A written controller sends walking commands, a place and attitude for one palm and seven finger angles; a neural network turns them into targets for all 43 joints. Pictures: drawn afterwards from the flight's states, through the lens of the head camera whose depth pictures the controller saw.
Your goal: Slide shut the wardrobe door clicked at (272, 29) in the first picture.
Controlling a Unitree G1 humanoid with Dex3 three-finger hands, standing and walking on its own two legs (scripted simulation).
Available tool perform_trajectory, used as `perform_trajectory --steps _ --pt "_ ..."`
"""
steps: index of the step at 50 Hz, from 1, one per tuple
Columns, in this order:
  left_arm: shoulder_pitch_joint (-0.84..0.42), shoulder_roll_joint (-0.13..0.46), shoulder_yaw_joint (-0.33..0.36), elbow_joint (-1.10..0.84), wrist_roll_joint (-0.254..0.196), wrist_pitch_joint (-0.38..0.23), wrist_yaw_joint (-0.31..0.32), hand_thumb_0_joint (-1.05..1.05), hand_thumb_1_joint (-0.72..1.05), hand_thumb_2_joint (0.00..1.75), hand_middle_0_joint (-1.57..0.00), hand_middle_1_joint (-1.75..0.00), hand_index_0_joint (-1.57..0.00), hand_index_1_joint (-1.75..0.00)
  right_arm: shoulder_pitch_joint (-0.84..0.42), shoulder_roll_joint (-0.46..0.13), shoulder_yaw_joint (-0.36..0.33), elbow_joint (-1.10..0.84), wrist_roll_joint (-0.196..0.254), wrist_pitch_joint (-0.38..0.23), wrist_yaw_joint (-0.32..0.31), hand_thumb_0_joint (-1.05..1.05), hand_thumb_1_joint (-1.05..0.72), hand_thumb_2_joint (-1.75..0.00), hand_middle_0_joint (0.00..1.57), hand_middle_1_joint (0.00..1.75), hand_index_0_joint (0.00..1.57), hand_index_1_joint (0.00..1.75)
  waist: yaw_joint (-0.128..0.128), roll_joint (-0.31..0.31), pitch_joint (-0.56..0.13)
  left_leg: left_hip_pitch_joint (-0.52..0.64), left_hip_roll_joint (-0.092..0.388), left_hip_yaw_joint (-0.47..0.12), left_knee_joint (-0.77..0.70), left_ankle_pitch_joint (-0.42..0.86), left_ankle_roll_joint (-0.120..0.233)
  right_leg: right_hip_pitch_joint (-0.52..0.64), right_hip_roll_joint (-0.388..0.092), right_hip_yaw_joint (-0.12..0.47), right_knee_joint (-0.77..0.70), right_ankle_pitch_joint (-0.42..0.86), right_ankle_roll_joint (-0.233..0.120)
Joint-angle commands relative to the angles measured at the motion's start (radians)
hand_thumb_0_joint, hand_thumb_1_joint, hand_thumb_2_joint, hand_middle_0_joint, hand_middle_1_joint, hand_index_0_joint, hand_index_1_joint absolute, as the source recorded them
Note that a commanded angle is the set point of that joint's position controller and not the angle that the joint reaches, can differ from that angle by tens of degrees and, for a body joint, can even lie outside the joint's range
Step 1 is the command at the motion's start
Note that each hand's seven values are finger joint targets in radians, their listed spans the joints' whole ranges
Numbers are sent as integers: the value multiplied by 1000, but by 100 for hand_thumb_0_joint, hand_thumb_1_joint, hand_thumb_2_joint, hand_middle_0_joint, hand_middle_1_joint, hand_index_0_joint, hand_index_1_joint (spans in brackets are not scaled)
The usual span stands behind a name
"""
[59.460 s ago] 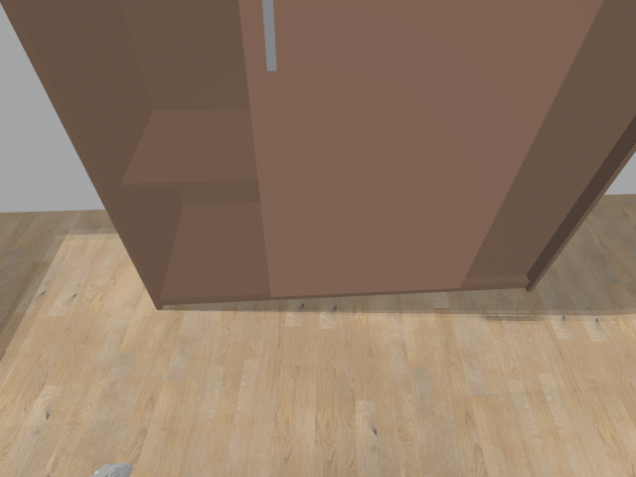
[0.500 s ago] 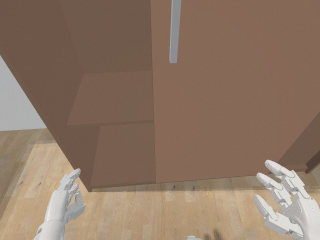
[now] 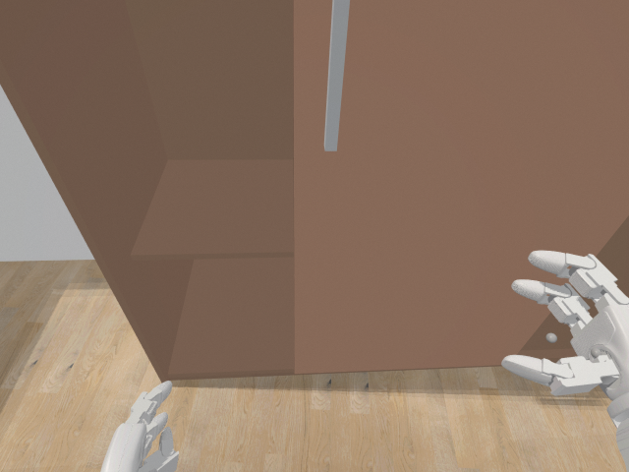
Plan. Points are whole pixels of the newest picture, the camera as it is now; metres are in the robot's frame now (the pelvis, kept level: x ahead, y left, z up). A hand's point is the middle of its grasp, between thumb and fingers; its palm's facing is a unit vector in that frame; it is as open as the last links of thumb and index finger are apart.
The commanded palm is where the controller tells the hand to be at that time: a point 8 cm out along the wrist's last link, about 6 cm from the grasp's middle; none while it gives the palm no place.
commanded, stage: raise the hand with hooked fingers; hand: right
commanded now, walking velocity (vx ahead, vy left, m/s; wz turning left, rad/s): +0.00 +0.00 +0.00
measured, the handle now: (334, 62) +0.57 +0.00 +0.29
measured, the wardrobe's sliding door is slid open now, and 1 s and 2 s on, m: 0.41 0.41 0.41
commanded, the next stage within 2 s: move the hooked fingers beside the handle in 1.10 s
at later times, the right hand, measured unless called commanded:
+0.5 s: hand out of the picture +0.26 -0.27 +0.25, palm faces +0.03 +0.98 -0.18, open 13.9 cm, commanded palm +0.24 -0.31 +0.27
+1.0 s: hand (622, 200) +0.29 -0.26 +0.27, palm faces +0.01 +0.99 -0.16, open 14.0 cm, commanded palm +0.27 -0.30 +0.29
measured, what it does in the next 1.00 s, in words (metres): stands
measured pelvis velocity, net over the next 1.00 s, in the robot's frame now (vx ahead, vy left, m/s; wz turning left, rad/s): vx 0.03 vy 0.02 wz -0.01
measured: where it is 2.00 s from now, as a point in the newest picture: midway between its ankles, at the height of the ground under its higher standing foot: outside the picture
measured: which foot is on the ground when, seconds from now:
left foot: down 0.00-1.00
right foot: down 0.00-1.00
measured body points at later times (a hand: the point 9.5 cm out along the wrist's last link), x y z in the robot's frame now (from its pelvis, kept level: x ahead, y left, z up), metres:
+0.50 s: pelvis +0.01 +0.01 +0.01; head -0.02 +0.03 +0.46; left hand +0.22 +0.21 -0.04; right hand +0.26 -0.32 +0.26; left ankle -0.01 +0.14 -0.72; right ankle +0.08 -0.10 -0.72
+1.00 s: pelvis +0.03 +0.02 +0.01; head -0.01 +0.05 +0.46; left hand +0.24 +0.25 -0.04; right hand +0.29 -0.31 +0.28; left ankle -0.01 +0.14 -0.72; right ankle +0.08 -0.10 -0.72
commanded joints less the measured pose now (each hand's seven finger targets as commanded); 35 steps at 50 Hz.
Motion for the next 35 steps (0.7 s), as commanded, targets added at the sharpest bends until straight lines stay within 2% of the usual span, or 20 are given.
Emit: perform_trajectory --steps 1,2,6,7,10,12,13,14,17,18,19,20,22,24,27,28,30,31,32,35 --pt "-171 109 33 -181 -10 -75 22 0 90 90 -20 -30 -20 -30 -305 -245 -137 -241 16 -34 -11 0 29 -39 29 107 29 107 -8 -73 -81 -118 -40 46 -158 -5 30 214 -5 62 -208 -157 -8" --pt "-167 112 31 -176 -8 -68 23 0 90 90 -20 -30 -20 -30 -310 -267 -156 -218 17 -18 -8 0 31 -38 29 108 29 108 -15 -50 -75 -98 -43 42 -175 1 32 212 -2 59 -211 -144 -8" --pt "-190 110 24 -180 -16 -54 21 0 90 90 -20 -30 -20 -30 -386 -279 -160 -206 22 39 18 0 41 -34 29 114 29 114 -13 -86 -74 -90 -41 43 -187 20 31 245 -1 59 -231 -137 -5" --pt "-186 108 16 -183 -15 -49 19 0 90 90 -20 -30 -20 -30 -406 -280 -154 -187 25 59 30 0 43 -33 29 115 29 115 -18 -98 -45 -76 -44 40 -199 26 38 234 3 61 -237 -133 -3" --pt "-202 112 14 -187 -21 -36 17 0 90 90 -20 -30 -20 -30 -455 -319 -184 -166 27 110 49 0 50 -30 30 120 30 120 -16 -65 -71 -72 -44 42 -212 48 34 260 4 59 -238 -99 -7" --pt "-206 110 8 -191 -19 -23 13 0 90 90 -20 -30 -20 -30 -488 -354 -206 -167 28 138 61 0 50 -30 30 120 30 120 -26 -78 -81 -45 -42 35 -226 69 39 268 11 49 -230 -57 -6" --pt "-216 110 6 -194 -23 -19 11 0 90 90 -20 -30 -20 -30 -519 -368 -212 -170 25 151 66 0 50 -30 30 120 30 120 -22 -87 -89 -54 -42 36 -229 69 37 279 12 45 -229 -51 -7" --pt "-220 109 4 -195 -24 -15 12 0 90 90 -20 -30 -20 -30 -542 -373 -217 -157 28 163 71 0 50 -30 30 120 30 120 -19 -66 -102 -54 -43 40 -230 68 35 287 12 50 -232 -53 -7" --pt "-232 106 -2 -193 -26 -4 10 0 90 90 -20 -30 -20 -30 -592 -407 -237 -135 36 188 90 0 50 -30 30 120 30 120 -24 -62 -93 -41 -40 29 -249 89 40 296 18 45 -222 -17 -9" --pt "-239 110 -2 -194 -29 -4 8 0 90 90 -20 -30 -20 -30 -628 -419 -242 -142 34 195 98 0 50 -30 30 120 30 120 -18 -73 -104 -47 -40 30 -250 105 37 309 20 42 -220 -3 -11" --pt "-239 112 -1 -195 -29 -3 8 0 90 90 -20 -30 -20 -30 -636 -445 -264 -130 34 204 102 0 50 -30 30 120 30 120 -22 -64 -128 -39 -39 30 -248 115 36 316 21 43 -219 9 -12" --pt "-243 112 -3 -193 -31 1 7 0 90 90 -20 -30 -20 -30 -653 -444 -257 -115 31 215 108 0 50 -30 30 120 30 120 -19 -53 -126 -44 -39 36 -246 109 35 317 20 45 -223 6 -11" --pt "-248 110 -6 -191 -33 8 5 0 90 90 -20 -30 -20 -30 -679 -465 -266 -93 34 231 120 0 50 -30 30 120 30 120 -24 -60 -110 -34 -33 20 -261 123 38 312 24 40 -214 24 -12" --pt "-256 115 -6 -194 -37 11 3 0 90 90 -20 -30 -20 -30 -731 -489 -271 -88 24 250 129 0 50 -30 30 120 30 120 -21 -95 -125 -40 -31 25 -256 134 37 328 26 38 -217 33 -12" --pt "-255 119 -5 -192 -37 21 0 0 90 90 -20 -30 -20 -30 -737 -527 -297 -43 24 266 138 0 50 -30 30 120 30 120 -29 -17 -136 -17 -26 19 -260 165 36 320 27 40 -204 70 -16" --pt "-261 122 -2 -195 -41 22 -2 0 90 90 -20 -30 -20 -30 -761 -538 -301 -40 18 273 144 0 50 -30 30 120 30 120 -26 -49 -133 -33 -24 12 -261 181 32 326 31 32 -200 76 -19" --pt "-266 125 1 -200 -44 24 -3 0 90 90 -20 -30 -20 -30 -814 -559 -305 -45 10 282 152 0 50 -30 30 120 30 120 -24 -73 -163 -32 -23 18 -250 191 32 351 32 32 -201 86 -19" --pt "-262 123 -1 -200 -44 28 -3 0 90 90 -20 -30 -20 -30 -791 -531 -283 1 8 291 157 0 50 -30 30 120 30 120 -20 -58 -145 -43 -25 22 -248 191 31 346 31 32 -201 84 -18" --pt "-254 121 -2 -199 -44 36 -5 0 90 90 -20 -30 -20 -30 -744 -503 -267 45 18 297 162 0 50 -30 30 120 30 120 -25 -3 -111 -31 -21 18 -257 193 34 311 30 38 -198 84 -15" --pt "-259 137 9 -211 -49 45 -15 0 90 90 -20 -30 -20 -30 -711 -518 -284 45 20 313 179 0 50 -30 30 120 30 120 -28 13 -142 -37 -18 15 -239 249 24 321 36 25 -185 114 -21"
